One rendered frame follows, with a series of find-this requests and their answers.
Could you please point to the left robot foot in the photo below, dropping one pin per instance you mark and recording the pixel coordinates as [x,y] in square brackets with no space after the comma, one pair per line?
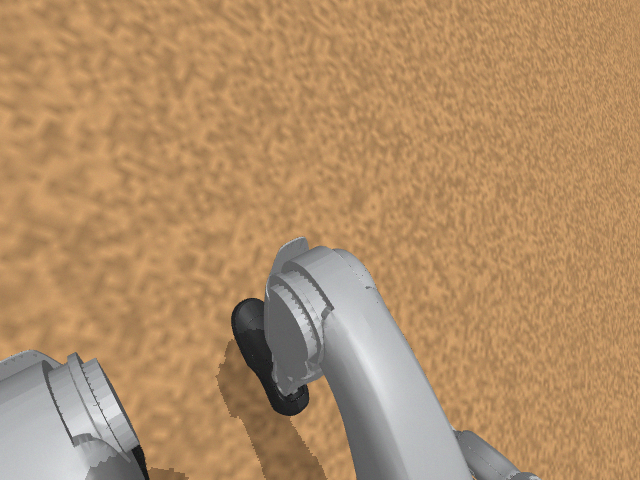
[139,455]

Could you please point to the right robot hand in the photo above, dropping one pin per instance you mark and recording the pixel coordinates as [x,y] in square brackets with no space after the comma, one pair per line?
[483,460]

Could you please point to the right robot foot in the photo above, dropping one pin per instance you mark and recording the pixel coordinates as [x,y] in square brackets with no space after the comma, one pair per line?
[247,322]

